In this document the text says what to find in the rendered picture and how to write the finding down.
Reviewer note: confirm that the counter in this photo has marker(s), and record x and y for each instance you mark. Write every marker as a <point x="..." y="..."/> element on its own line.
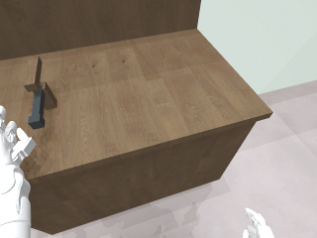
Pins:
<point x="138" y="106"/>

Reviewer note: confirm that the tap lever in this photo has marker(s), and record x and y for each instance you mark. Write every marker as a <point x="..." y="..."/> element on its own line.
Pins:
<point x="37" y="121"/>

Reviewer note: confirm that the right robot hand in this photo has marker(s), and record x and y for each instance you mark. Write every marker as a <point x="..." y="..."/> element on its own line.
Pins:
<point x="261" y="231"/>

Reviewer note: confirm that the left robot hand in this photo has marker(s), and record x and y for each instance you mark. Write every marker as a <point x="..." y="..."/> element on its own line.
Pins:
<point x="11" y="152"/>

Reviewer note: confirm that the left robot forearm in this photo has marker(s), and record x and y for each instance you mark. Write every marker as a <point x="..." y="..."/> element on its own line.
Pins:
<point x="15" y="208"/>

